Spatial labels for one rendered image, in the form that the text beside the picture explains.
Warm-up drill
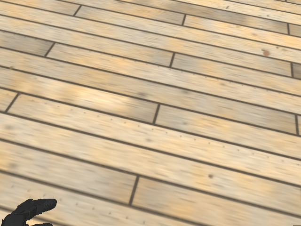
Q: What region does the left robot hand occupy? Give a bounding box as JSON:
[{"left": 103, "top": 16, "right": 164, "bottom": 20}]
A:
[{"left": 1, "top": 199, "right": 57, "bottom": 226}]

